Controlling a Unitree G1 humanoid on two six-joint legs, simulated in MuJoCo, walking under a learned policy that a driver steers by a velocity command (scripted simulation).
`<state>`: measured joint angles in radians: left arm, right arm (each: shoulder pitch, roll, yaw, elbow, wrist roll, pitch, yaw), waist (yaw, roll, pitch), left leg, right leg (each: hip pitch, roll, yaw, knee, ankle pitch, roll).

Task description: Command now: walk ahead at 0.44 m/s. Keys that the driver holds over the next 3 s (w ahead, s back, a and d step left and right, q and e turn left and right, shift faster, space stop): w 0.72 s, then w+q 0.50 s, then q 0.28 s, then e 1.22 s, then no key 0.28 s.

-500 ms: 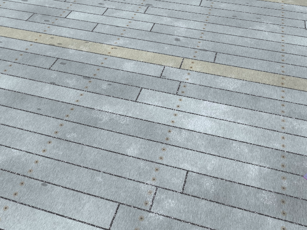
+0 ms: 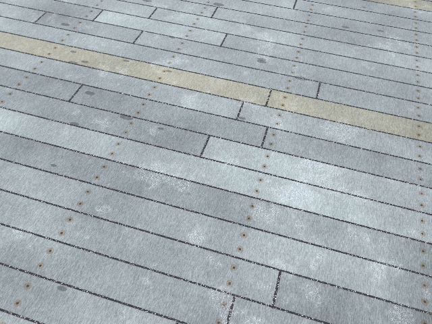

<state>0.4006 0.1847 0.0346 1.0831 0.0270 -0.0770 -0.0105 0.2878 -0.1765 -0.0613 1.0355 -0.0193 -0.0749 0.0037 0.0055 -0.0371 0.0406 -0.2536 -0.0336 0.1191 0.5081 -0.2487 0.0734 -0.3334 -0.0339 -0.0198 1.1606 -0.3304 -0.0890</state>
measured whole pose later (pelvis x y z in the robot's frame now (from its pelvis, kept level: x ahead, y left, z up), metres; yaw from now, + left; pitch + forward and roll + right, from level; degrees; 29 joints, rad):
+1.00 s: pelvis +0.56 +0.01 -0.02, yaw +7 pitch +1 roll +0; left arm 0.42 0.18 0.05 1.06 0.01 -0.09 0.01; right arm 0.07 -0.18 -0.06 0.89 -0.04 -0.07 0.02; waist 0.01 -0.01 0.08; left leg -0.45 -0.05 0.11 0.59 -0.15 0.14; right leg -0.04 -0.03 -0.14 0.80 -0.45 -0.03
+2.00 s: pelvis +0.85 +0.06 +0.01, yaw +17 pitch +1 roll +0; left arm 0.24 0.27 0.08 0.83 0.01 0.05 0.00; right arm 0.24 -0.25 -0.03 0.83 -0.03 0.02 -0.05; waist 0.02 -0.03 0.03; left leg -0.20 -0.05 -0.01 0.44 -0.23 0.05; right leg -0.46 0.12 0.09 0.65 -0.32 -0.02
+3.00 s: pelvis +0.86 +0.05 +0.01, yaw -15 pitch +0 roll -1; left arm 0.22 0.31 0.06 0.74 0.02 0.06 0.00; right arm 0.19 -0.24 0.00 0.71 -0.02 0.01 -0.02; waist 0.01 -0.06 0.06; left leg -0.22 -0.03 -0.01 0.45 -0.22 0.04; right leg -0.35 0.13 0.15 0.87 -0.47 0.00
